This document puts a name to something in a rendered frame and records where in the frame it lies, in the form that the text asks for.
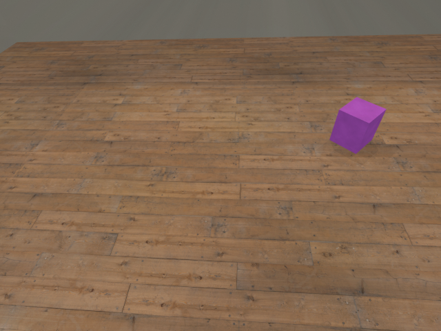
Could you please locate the carton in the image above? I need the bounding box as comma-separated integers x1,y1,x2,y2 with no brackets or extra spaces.
330,97,386,154

